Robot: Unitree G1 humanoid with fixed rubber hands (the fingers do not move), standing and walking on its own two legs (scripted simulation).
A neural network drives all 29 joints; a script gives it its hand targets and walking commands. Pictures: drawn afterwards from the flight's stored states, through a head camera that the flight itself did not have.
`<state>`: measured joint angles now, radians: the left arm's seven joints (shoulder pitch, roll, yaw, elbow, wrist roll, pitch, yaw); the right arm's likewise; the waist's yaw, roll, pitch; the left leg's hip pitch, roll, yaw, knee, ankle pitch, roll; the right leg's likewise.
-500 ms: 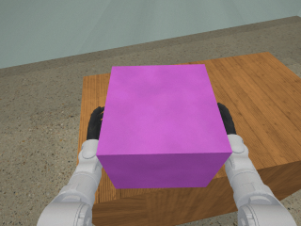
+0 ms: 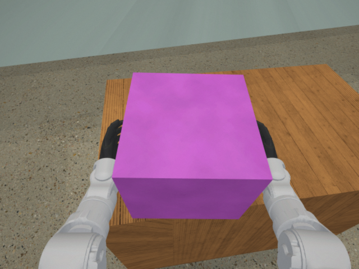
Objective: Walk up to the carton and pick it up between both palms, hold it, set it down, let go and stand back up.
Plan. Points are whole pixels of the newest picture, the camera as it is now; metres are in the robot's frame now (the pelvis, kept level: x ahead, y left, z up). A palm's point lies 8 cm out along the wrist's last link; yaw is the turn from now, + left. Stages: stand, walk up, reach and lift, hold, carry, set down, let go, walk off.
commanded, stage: reach and lift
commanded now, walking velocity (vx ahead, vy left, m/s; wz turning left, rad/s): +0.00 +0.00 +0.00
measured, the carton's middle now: (187, 147) +0.42 -0.02 +0.03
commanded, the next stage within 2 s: none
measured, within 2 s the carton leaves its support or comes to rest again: neither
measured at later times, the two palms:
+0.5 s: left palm (94, 128) +0.39 +0.18 +0.14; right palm (276, 128) +0.38 -0.19 +0.14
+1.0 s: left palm (89, 122) +0.37 +0.17 +0.18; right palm (285, 124) +0.37 -0.20 +0.17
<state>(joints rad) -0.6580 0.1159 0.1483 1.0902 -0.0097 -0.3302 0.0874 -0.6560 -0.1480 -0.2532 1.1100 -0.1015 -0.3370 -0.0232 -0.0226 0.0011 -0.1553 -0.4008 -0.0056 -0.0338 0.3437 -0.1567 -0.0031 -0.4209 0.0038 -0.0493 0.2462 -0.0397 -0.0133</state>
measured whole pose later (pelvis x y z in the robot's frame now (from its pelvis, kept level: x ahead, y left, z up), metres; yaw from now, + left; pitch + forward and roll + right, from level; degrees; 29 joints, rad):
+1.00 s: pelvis +0.00 +0.00 +0.00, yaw +0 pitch -1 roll -1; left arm -0.57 0.06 0.27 0.29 0.07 0.54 0.02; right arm -0.65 -0.17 -0.13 0.59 0.17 0.35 -0.06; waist -0.07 -0.02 -0.09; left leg -0.11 -0.01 -0.04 0.32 -0.19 0.01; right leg -0.15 0.01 -0.03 0.25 -0.08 0.00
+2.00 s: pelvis +0.00 +0.00 +0.00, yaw +1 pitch -2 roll -1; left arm -0.62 0.08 0.31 0.24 0.10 0.67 0.00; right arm -0.73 -0.18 -0.12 0.57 0.22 0.47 -0.10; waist -0.08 -0.02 -0.11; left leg -0.10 -0.01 -0.06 0.33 -0.19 0.01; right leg -0.12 0.01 -0.03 0.24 -0.09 0.00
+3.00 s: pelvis +0.00 +0.00 +0.00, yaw +1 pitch -3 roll -1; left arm -0.63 0.09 0.33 0.15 0.12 0.77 -0.03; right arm -0.76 -0.19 -0.09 0.52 0.24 0.56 -0.13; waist -0.07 -0.01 -0.12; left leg -0.10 -0.01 -0.06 0.34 -0.19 0.00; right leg -0.11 0.02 -0.02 0.24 -0.09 -0.01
